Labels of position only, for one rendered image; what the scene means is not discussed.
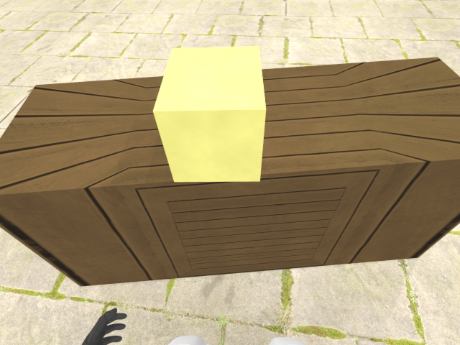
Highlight pedestal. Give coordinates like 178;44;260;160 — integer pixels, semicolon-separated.
0;57;460;286

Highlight carton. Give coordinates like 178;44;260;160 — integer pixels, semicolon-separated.
153;46;266;182

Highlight left robot hand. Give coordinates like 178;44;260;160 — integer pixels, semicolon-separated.
82;308;127;345

